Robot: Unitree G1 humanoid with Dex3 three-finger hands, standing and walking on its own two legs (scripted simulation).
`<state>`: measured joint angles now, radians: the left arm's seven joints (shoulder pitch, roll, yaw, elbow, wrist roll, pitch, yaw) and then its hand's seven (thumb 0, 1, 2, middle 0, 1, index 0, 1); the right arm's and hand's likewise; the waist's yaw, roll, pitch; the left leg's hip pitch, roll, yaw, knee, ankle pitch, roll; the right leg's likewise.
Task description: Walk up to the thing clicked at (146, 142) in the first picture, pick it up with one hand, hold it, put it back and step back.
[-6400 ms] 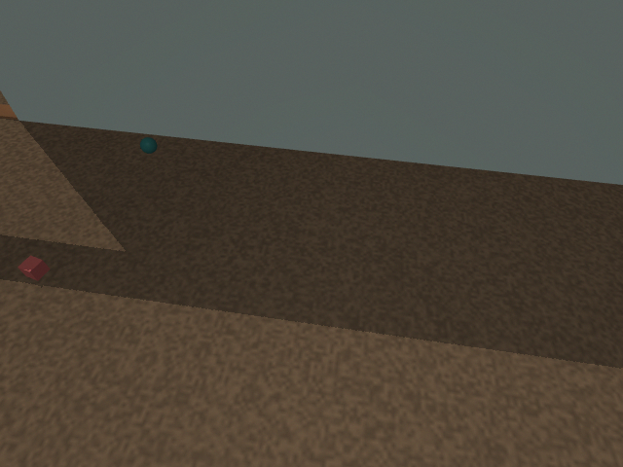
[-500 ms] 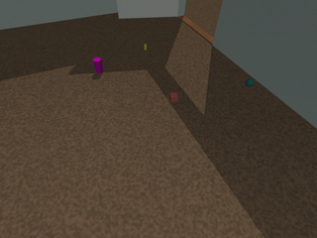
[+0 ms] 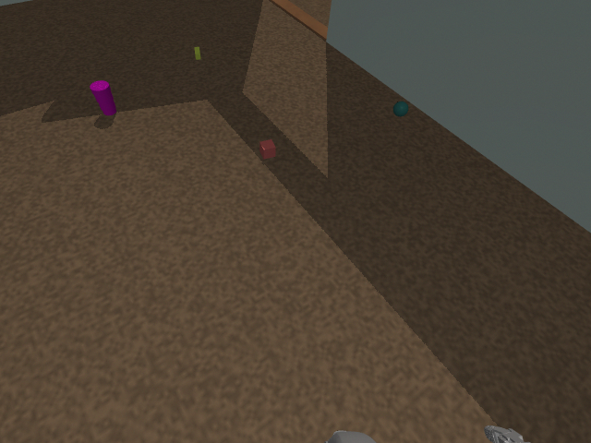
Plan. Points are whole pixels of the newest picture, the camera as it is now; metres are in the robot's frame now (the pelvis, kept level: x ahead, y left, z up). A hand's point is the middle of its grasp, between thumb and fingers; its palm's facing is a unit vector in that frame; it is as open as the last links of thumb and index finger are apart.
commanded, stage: walk up
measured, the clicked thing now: (400, 108) +1.78 -0.66 -0.73
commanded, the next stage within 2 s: stand in 1.56 s
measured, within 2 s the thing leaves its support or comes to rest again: neither
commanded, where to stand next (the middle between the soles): +0.07 -0.01 m, yaw -19 degrees
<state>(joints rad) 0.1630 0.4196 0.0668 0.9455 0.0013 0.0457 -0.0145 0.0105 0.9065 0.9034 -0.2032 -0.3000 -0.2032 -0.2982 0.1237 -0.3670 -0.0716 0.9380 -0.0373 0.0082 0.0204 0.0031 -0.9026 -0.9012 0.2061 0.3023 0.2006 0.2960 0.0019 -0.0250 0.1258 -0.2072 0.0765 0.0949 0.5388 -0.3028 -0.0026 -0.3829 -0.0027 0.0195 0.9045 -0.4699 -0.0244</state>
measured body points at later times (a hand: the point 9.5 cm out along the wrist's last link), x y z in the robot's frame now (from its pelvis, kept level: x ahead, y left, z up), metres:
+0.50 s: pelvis +0.01 +0.00 -0.02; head +0.06 -0.01 +0.43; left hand +0.15 +0.29 -0.13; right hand +0.04 -0.33 -0.13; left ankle +0.06 +0.12 -0.74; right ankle +0.00 -0.13 -0.74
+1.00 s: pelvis -0.01 -0.01 -0.01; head +0.02 -0.05 +0.44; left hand +0.16 +0.26 -0.11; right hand -0.02 -0.34 -0.14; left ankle +0.04 +0.13 -0.72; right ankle -0.04 -0.13 -0.74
